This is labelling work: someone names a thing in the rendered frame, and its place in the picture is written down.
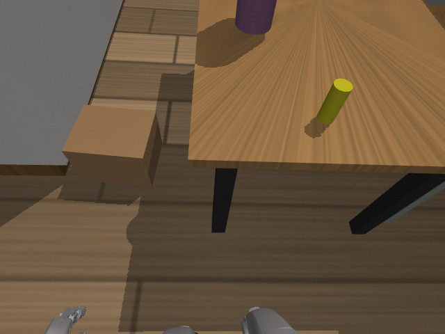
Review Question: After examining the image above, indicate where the left robot hand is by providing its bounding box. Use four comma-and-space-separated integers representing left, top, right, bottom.
44, 306, 86, 334

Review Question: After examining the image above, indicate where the table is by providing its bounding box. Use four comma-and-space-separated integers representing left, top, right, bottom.
188, 0, 445, 234

